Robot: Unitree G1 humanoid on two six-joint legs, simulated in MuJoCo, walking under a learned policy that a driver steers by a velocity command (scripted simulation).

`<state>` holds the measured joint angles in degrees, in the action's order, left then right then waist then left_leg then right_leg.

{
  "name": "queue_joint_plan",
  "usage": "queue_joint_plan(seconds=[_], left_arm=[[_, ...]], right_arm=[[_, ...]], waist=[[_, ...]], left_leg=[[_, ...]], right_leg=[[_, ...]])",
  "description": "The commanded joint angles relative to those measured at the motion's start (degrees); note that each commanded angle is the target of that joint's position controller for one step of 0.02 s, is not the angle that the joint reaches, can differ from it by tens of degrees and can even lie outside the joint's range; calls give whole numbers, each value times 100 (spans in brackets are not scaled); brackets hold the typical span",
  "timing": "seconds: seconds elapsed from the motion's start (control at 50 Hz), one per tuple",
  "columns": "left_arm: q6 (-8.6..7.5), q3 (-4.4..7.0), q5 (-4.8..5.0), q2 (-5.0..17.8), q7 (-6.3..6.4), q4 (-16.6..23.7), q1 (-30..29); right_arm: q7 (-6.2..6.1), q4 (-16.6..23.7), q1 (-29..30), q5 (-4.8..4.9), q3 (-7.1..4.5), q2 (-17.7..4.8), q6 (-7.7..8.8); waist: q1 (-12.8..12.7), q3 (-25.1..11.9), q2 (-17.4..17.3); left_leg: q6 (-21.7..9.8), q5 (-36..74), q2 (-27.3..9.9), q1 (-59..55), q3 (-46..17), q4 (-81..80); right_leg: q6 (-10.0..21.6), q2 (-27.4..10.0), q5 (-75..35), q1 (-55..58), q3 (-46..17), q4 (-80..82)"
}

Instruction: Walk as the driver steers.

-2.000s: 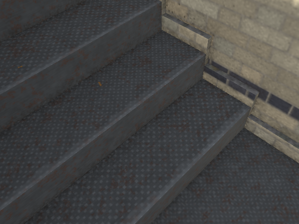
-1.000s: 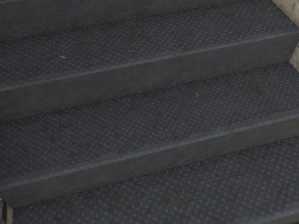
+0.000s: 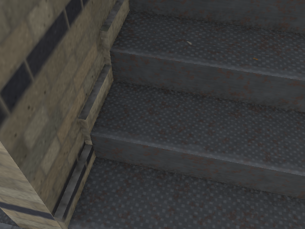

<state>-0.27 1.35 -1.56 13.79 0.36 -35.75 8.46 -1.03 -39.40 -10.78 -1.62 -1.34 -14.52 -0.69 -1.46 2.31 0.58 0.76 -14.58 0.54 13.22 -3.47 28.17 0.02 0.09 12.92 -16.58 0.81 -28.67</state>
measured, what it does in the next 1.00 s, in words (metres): shifts its weight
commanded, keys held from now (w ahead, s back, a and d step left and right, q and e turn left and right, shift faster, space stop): no key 0.28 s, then w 0.72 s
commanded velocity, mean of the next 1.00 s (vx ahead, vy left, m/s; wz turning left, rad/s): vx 0.10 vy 0.00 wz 0.03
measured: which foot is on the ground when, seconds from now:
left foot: down 0.00-1.00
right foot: down 0.00-1.00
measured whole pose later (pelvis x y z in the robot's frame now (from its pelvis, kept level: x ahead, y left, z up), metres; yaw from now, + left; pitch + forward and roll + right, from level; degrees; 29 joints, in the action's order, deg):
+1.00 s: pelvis +0.05 +0.01 +0.01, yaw +0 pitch -1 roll +0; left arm -1.8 0.7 -0.4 12.3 1.9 -56.5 7.1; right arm -4.2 -56.0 -12.3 -0.8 -0.6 -11.7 2.2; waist -0.4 1.4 -0.8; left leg -0.2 -17.3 0.9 3.0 -3.2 21.2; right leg -0.4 -0.5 15.1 -7.1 0.4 -23.3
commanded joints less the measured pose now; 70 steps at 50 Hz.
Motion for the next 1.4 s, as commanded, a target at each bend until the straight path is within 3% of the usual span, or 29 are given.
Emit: queue_joint_plan(seconds=[0.02, 0.06, 0.12, 0.28, 0.34, 0.36, 0.42, 0.64, 0.66, 0.74, 0.86, 0.92, 0.96, 1.1, 1.4], left_arm=[[-238, 126, -134, 490, -61, 478, -293], [-235, 145, -42, 524, -1, 369, -150], [-271, 155, 9, 532, -10, 287, -75], [-306, 149, 12, 502, 7, 79, 15], [-295, 123, 3, 454, 29, 16, 5], [-185, 68, -55, 378, 2, -164, 102], [-97, 106, -49, 523, -33, -288, 69], [-210, 75, 22, 486, 109, -1028, -44], [-183, 74, 46, 458, 95, -1062, -113], [-159, 55, 77, 437, 127, -1289, -152], [-127, 70, 102, 479, 187, -1631, -169], [-198, 62, 135, 479, 197, -1771, -184], [-225, 55, 109, 500, 175, -1840, -199], [-258, 42, 110, 522, 157, -2016, -280], [-235, 3, 135, 525, 173, -2326, -313]], right_arm=[[-27, 391, 273, -137, -90, -480, 168], [-28, 277, 238, -138, -103, -593, 221], [-54, 192, 52, -83, -37, -488, 235], [-52, 59, 70, -43, 27, -431, 269], [-69, -59, 22, -37, 61, -382, 259], [-19, -43, 125, -28, 81, -152, 300], [75, -191, 97, -19, 35, -263, 343], [-99, -681, -56, 42, -82, -289, 405], [-170, -726, -73, 32, -45, -190, 389], [-272, -937, -123, 57, -60, -217, 375], [-319, -1232, -190, 73, -72, -278, 391], [-357, -1363, -229, 95, -40, -242, 372], [-330, -1427, -210, 76, -33, -271, 338], [-328, -1703, -259, 92, 0, -237, 293], [-307, -1937, -181, 85, 69, -252, 349]], waist=[[-30, -566, -394], [-20, -347, -584], [34, -66, -405], [52, -275, -182], [48, -343, -158], [8, -493, -268], [-12, -374, -117], [75, -259, -134], [106, -309, -212], [88, -341, -219], [89, -388, -95], [83, -335, -98], [82, -387, 27], [73, -362, -25], [94, -268, -99]], left_leg=[[-542, -383, -813, 140, -957, -869], [-269, -768, -487, 342, -662, -840], [-180, -632, -397, 491, -584, -761], [-205, 40, -319, 332, -492, -535], [-202, -225, -223, 317, -408, -555], [-130, 73, -332, 199, -445, -723], [-136, 322, -270, 20, -404, -732], [-241, 1140, -314, -397, -351, -759], [-282, 1297, -314, -491, -332, -788], [-269, 1852, -367, -646, -298, -718], [-209, 2121, -381, -712, -248, -734], [-145, 2142, -351, -760, -208, -806], [-176, 2337, -373, -836, -165, -777], [-171, 2153, -362, -906, -114, -906], [-177, 2133, -479, -972, -195, -1159]], right_leg=[[-93, -298, 45, 519, -380, 449], [-42, -240, -64, 605, -284, 369], [13, -267, -134, 494, -348, 438], [-36, -289, -427, 650, -338, 372], [-31, -250, -259, 713, -287, 365], [-61, -382, -440, 844, -383, 448], [-56, -422, -554, 808, -416, 494], [20, -320, -720, 798, -330, 535], [7, -346, -748, 803, -313, 535], [5, -387, -1111, 919, -330, 584], [86, -433, -1610, 1223, -342, 617], [132, -458, -1811, 1310, -378, 678], [149, -506, -2077, 1342, -375, 647], [167, -558, -1996, 1338, -402, 747], [111, -543, -1668, 1296, -374, 995]])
